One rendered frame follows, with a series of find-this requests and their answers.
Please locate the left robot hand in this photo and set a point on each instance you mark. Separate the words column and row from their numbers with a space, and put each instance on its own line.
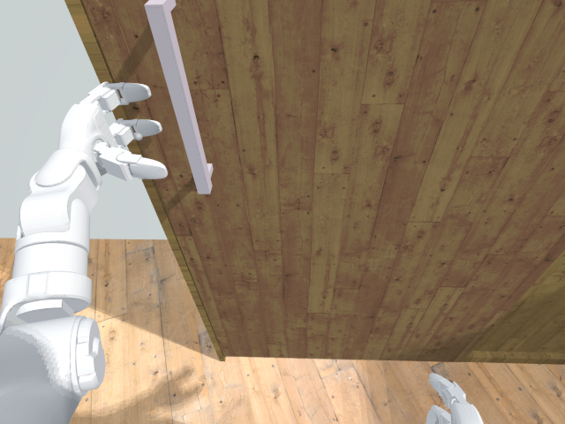
column 85, row 129

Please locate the right robot hand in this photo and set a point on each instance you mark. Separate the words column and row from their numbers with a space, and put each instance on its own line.
column 461, row 412

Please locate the robot left upper arm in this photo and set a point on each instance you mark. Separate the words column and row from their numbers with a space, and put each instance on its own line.
column 47, row 367

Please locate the robot left forearm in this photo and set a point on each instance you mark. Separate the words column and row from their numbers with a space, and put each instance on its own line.
column 49, row 278

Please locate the handle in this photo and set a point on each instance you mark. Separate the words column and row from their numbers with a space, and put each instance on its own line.
column 165, row 39

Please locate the wardrobe door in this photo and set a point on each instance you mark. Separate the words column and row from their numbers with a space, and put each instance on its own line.
column 536, row 323
column 388, row 175

